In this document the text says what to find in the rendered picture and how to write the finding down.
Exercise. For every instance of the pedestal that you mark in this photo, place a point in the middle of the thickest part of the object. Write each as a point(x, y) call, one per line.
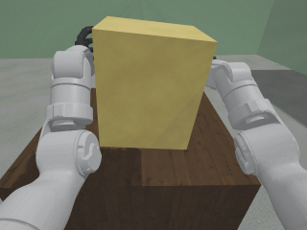
point(198, 188)

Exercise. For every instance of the robot left upper arm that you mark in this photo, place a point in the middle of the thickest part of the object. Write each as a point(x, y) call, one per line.
point(64, 159)

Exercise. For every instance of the carton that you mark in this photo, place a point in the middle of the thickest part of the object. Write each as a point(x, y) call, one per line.
point(149, 79)

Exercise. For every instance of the robot left hand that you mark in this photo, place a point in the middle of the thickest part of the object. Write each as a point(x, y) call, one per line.
point(82, 40)

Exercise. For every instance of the robot right forearm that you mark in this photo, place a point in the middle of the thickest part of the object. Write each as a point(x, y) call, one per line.
point(243, 100)

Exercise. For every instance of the robot right upper arm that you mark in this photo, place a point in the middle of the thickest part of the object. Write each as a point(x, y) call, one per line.
point(269, 152)

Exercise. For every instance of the robot left forearm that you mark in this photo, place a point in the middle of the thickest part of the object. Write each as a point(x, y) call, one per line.
point(70, 87)

